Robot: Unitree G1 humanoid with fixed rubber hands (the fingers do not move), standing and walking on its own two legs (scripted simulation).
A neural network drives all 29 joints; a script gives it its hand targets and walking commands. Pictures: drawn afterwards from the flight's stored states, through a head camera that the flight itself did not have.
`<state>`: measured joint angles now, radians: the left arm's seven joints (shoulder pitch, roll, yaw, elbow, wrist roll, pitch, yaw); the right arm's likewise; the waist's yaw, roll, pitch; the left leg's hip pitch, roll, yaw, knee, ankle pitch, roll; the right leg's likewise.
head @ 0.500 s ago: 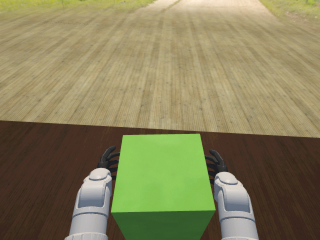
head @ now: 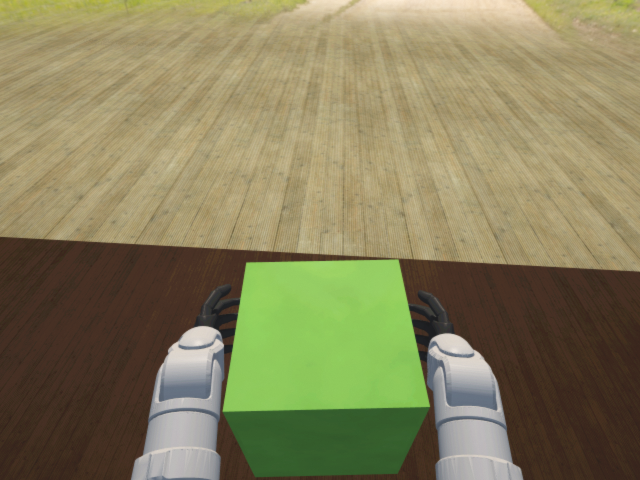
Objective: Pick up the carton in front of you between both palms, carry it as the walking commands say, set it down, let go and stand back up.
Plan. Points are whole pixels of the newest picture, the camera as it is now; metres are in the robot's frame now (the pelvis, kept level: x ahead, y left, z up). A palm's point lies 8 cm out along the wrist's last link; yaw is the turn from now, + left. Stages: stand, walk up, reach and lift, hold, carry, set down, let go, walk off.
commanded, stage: hold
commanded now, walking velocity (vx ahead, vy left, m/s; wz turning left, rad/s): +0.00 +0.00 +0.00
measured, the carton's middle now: (324, 371) +0.30 +0.00 -0.02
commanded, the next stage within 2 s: carry in 0.32 s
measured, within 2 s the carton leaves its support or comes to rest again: neither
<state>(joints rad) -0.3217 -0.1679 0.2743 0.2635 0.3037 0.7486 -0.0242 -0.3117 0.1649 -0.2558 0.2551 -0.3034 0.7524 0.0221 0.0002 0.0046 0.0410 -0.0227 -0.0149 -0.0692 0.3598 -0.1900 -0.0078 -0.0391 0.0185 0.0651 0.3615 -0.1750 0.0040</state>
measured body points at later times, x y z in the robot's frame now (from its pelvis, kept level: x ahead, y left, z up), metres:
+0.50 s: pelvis +0.03 +0.01 -0.01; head -0.01 +0.02 +0.44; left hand +0.33 +0.17 +0.06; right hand +0.33 -0.13 +0.06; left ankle +0.02 +0.13 -0.74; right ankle +0.03 -0.12 -0.75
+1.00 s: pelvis +0.25 +0.00 +0.00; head +0.24 +0.00 +0.45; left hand +0.51 +0.17 +0.08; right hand +0.53 -0.14 +0.08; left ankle +0.23 +0.12 -0.68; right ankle +0.21 -0.09 -0.75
